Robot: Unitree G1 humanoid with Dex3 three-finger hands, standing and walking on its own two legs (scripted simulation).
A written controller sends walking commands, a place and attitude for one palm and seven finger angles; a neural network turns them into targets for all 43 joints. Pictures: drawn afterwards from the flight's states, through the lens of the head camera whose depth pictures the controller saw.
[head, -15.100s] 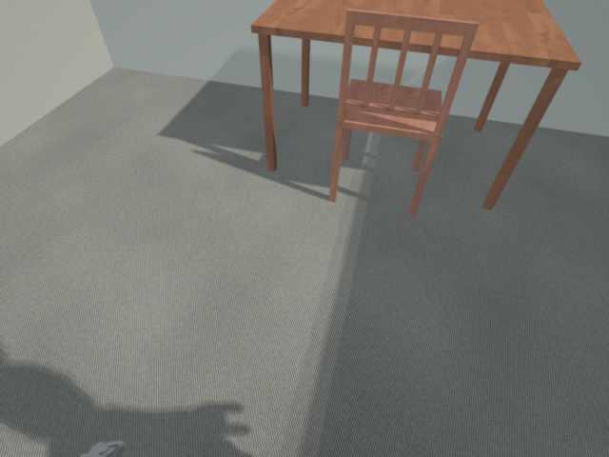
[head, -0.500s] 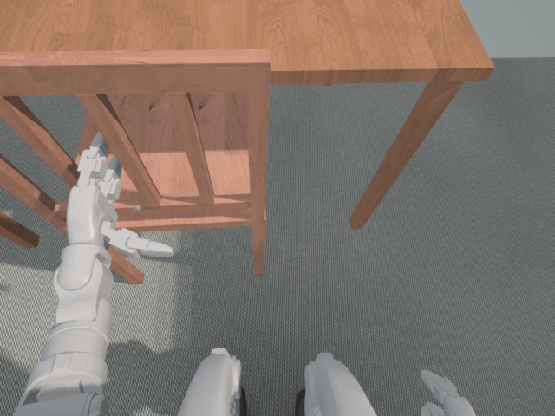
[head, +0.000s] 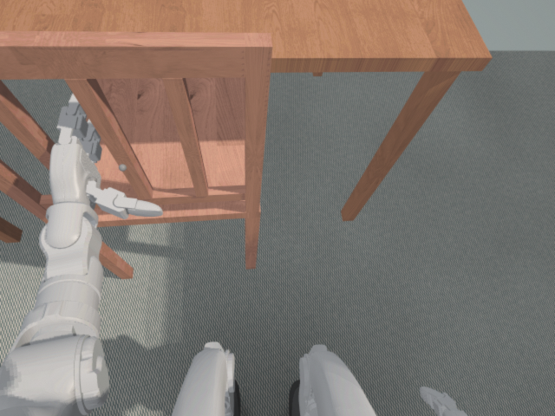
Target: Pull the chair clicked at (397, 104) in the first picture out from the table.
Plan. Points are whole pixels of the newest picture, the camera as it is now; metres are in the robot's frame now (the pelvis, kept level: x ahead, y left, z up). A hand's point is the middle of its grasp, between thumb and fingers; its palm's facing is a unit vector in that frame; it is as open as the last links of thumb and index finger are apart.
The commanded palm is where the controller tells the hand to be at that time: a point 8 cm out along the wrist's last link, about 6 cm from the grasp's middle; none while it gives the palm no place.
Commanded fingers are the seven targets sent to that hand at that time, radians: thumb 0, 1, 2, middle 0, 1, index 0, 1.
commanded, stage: push the fingers through the gap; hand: left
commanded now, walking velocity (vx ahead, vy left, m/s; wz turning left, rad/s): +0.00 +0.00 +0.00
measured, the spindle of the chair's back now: (120, 148) +0.49 +0.22 +0.02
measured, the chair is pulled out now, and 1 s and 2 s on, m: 0.00 0.00 0.03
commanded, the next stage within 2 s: hook a spindle and tug to test in 0.54 s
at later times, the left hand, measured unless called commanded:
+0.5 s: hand (125, 157) +0.47 +0.21 +0.02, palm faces +0.09 -1.00 -0.02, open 16.9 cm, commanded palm +0.45 +0.25 +0.03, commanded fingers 0.00 -0.50 0.30 -0.06 -0.08 -0.06 -0.08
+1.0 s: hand (132, 159) +0.47 +0.20 +0.02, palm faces +0.10 -0.99 -0.04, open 15.4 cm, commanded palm +0.44 +0.24 +0.03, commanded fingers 0.00 -0.28 0.40 -0.39 -1.12 -0.39 -1.12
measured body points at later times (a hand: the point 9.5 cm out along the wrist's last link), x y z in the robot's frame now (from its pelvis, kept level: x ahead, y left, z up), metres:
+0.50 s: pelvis +0.01 +0.01 +0.00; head +0.16 +0.03 +0.43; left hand +0.46 +0.27 +0.02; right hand +0.05 -0.26 -0.11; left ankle +0.03 +0.09 -0.62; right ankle +0.02 -0.12 -0.62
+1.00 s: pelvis +0.01 +0.00 +0.00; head +0.15 +0.03 +0.43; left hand +0.46 +0.25 +0.03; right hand +0.07 -0.26 -0.12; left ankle +0.03 +0.09 -0.62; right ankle +0.02 -0.12 -0.62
